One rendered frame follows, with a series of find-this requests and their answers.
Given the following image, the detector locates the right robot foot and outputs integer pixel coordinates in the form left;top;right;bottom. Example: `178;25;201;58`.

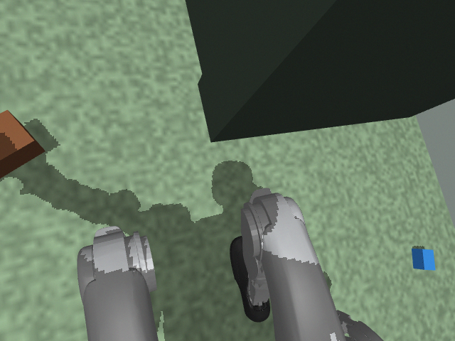
230;236;270;323

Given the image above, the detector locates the right robot hand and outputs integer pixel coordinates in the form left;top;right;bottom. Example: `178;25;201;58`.
337;310;384;341

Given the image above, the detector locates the sofa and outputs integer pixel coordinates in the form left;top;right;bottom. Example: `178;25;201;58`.
186;0;455;142

